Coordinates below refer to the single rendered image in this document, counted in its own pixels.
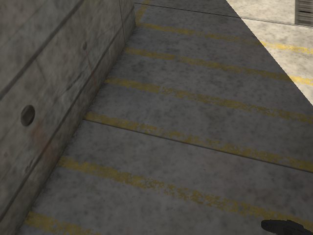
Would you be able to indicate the robot right hand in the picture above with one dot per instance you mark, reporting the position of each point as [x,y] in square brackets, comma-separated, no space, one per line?
[284,227]

